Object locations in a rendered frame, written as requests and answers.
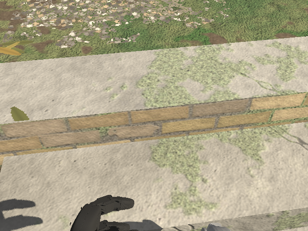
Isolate robot left hand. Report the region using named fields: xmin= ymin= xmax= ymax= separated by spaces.
xmin=69 ymin=194 xmax=139 ymax=231

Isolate robot right shin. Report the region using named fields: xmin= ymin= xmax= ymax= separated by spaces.
xmin=207 ymin=222 xmax=221 ymax=230

